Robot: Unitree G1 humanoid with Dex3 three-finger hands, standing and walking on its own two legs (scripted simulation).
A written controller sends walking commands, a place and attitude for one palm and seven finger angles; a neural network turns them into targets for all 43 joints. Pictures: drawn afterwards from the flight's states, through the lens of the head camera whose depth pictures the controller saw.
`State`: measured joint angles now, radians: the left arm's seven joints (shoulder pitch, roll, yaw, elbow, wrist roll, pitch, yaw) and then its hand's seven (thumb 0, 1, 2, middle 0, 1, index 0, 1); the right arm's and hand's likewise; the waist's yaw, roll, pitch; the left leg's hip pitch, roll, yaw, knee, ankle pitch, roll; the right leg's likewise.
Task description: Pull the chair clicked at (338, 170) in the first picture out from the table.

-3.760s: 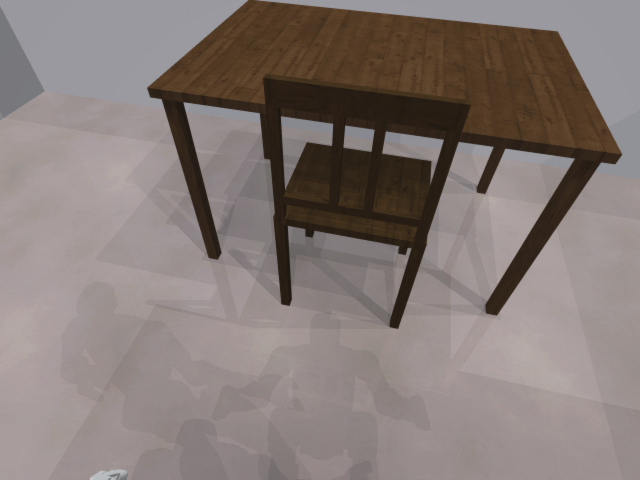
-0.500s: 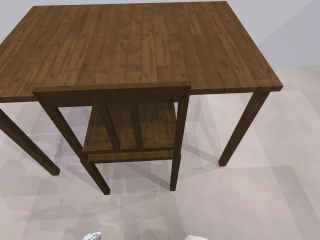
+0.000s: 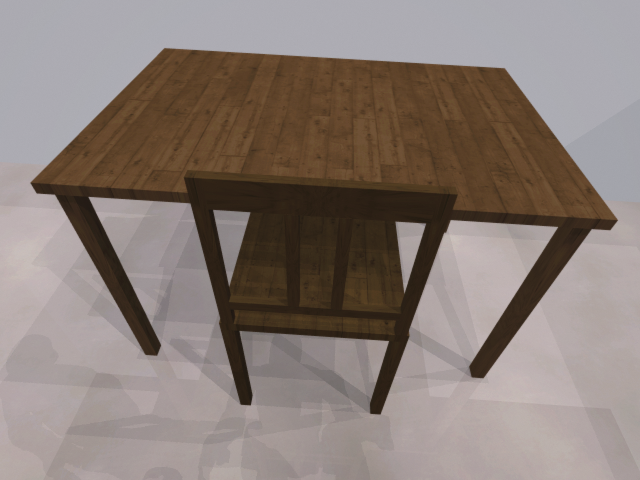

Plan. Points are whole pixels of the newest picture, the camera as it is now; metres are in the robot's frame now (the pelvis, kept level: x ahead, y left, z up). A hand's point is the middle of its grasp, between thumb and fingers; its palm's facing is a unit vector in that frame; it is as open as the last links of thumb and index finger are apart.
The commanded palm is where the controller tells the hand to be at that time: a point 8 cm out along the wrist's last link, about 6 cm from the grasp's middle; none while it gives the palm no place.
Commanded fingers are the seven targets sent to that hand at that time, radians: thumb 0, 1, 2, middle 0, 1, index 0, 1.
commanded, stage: come to a stop and stand still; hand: left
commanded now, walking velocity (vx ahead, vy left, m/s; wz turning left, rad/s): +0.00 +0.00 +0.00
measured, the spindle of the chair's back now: (293, 262) +0.52 +0.09 -0.08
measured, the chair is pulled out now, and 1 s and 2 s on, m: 0.00 0.00 0.00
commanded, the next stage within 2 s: look again from close up in 0.60 s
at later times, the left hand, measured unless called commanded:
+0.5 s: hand out of the picture -0.01 +0.22 -0.16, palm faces +0.01 -0.98 -0.18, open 7.3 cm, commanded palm none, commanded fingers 0.00 0.90 0.90 -0.20 -0.30 -0.20 -0.30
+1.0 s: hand out of the picture -0.01 +0.19 -0.16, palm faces +0.02 -0.99 -0.15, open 7.3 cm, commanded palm none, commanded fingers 0.00 0.90 0.90 -0.20 -0.30 -0.20 -0.30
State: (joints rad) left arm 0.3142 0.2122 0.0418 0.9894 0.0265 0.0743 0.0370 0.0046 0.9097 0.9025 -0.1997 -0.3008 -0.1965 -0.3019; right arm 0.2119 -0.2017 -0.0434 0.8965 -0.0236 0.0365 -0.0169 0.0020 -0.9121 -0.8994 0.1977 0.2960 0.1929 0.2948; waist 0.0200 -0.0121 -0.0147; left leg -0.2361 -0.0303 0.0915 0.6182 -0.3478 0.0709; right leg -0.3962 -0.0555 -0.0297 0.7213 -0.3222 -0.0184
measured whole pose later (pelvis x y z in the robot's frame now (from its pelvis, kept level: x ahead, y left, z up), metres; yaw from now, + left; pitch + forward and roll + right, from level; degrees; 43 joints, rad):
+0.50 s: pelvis -0.03 +0.04 +0.01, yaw +0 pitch -1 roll +0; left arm 0.30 0.16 0.00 1.02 0.03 0.02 0.03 0.01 0.92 0.90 -0.20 -0.30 -0.20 -0.30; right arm 0.31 -0.18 0.00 1.04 -0.01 0.01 -0.02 0.00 -0.91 -0.90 0.20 0.30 0.20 0.30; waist -0.01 -0.01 0.02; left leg -0.21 -0.10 0.11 0.39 -0.18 0.12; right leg -0.25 -0.03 -0.01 0.47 -0.21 -0.02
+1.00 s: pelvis +0.00 +0.03 +0.02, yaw +0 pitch +0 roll +0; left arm 0.32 0.13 -0.02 1.10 0.02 0.00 0.04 0.01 0.92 0.90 -0.20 -0.30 -0.19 -0.30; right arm 0.27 -0.15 0.02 1.12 0.00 -0.03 -0.03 0.01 -0.92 -0.90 0.20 0.30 0.20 0.30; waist 0.00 -0.02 0.01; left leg -0.15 -0.09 0.10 0.36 -0.21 0.11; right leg -0.18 -0.01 -0.01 0.42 -0.23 0.00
